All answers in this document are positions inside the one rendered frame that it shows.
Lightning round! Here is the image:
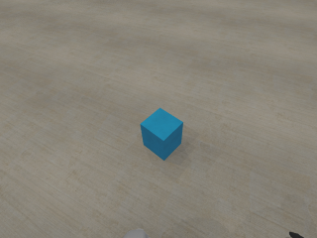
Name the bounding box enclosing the carton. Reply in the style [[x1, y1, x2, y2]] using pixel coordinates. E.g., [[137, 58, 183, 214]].
[[140, 108, 183, 160]]

